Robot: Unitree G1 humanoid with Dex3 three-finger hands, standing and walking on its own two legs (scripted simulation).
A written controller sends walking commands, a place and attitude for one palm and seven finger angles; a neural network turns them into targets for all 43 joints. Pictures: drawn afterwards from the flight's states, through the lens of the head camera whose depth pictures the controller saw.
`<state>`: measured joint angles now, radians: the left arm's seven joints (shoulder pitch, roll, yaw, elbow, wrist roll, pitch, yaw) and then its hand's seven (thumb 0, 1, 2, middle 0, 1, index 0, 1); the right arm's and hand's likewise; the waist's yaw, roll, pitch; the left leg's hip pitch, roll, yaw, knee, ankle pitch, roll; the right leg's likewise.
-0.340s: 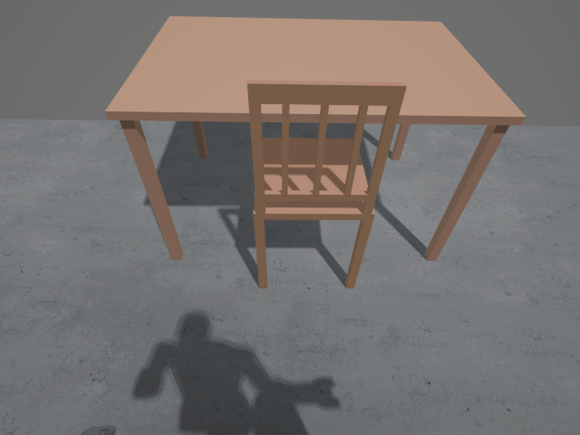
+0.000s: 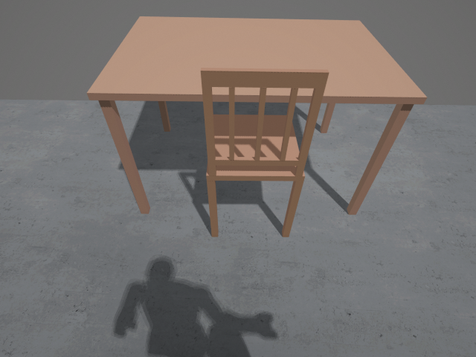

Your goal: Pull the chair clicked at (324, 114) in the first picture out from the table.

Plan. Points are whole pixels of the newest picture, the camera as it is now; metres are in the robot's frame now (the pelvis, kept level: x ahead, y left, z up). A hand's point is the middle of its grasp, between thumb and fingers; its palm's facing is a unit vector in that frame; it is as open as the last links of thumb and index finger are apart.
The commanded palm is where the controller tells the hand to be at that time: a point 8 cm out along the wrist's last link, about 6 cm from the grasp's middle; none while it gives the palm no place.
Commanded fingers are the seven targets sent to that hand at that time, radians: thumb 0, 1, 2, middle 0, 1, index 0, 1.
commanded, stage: stand and wait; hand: left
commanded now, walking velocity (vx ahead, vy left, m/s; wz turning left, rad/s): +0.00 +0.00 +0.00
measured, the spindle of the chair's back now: (259, 126) +0.83 -0.02 -0.10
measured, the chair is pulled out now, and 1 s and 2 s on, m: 0.00 0.00 0.00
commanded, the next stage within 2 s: look at it before walking up in 0.48 s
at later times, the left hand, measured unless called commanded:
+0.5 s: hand out of the picture +0.06 +0.23 -0.16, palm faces -0.03 -0.95 -0.32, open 7.4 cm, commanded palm none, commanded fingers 0.00 0.90 0.90 -0.20 -0.30 -0.20 -0.30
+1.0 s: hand out of the picture +0.07 +0.23 -0.15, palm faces -0.02 -0.95 -0.32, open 7.4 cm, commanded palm none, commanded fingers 0.00 0.90 0.90 -0.20 -0.30 -0.20 -0.30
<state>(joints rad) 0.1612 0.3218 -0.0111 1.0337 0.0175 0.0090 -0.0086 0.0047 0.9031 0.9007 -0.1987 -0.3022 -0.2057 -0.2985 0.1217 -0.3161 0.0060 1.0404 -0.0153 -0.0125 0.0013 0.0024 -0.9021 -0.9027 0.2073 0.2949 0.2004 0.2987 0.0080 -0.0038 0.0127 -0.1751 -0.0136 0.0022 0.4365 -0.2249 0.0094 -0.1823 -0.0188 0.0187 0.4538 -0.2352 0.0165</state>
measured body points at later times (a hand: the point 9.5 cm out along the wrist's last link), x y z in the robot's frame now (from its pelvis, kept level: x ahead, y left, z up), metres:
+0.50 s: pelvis +0.00 -0.01 +0.00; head -0.01 -0.01 +0.45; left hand +0.06 +0.28 -0.13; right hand +0.05 -0.30 -0.14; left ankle +0.01 +0.11 -0.74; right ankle +0.01 -0.13 -0.74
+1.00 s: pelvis +0.00 -0.01 +0.00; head +0.00 -0.01 +0.45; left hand +0.07 +0.28 -0.13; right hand +0.08 -0.30 -0.13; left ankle +0.01 +0.11 -0.74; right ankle +0.01 -0.13 -0.74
